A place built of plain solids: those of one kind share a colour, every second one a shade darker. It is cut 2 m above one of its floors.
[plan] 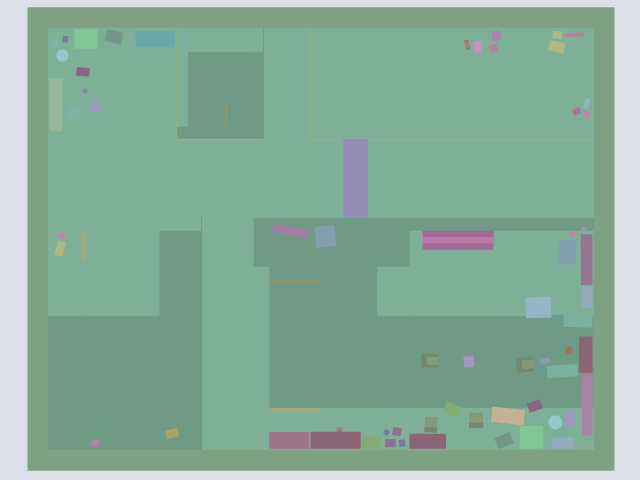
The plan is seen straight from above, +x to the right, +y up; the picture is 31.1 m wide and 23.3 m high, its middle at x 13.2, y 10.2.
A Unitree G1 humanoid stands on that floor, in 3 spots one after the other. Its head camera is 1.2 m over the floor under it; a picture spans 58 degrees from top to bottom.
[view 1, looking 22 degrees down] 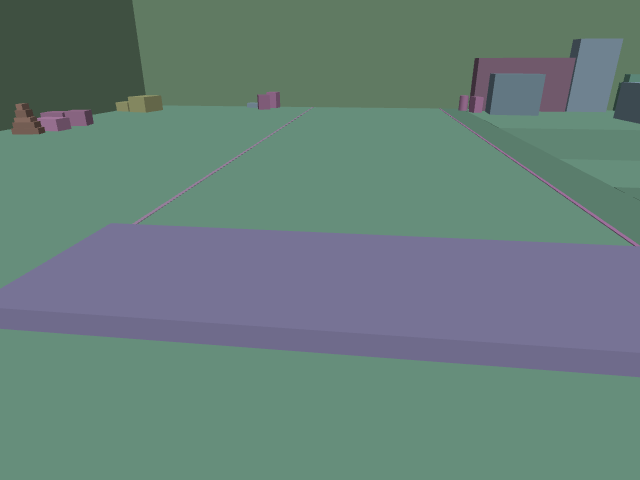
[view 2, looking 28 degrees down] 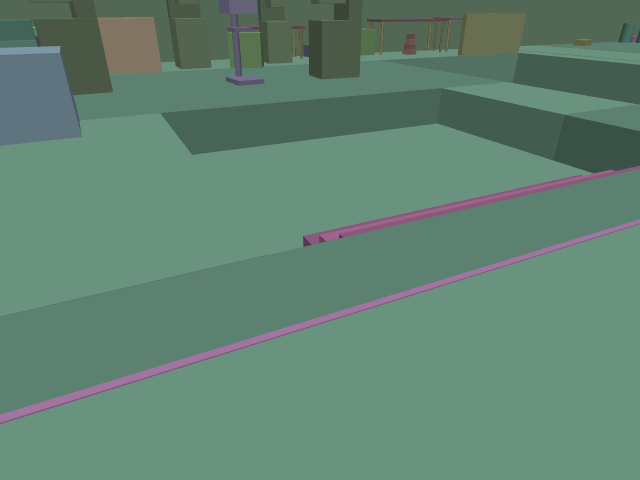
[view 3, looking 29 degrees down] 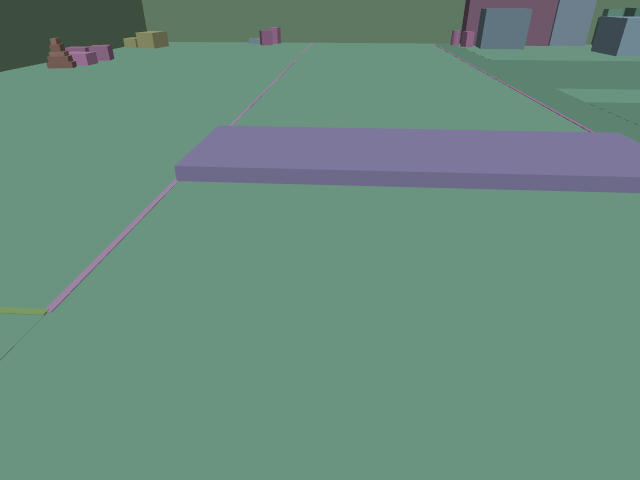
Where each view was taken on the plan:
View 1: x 12.73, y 13.20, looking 7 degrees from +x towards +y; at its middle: step_hump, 2.89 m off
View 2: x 22.90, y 12.65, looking -116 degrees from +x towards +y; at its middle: tread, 3.29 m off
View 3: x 11.33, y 13.80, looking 4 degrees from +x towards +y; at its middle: floor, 2.48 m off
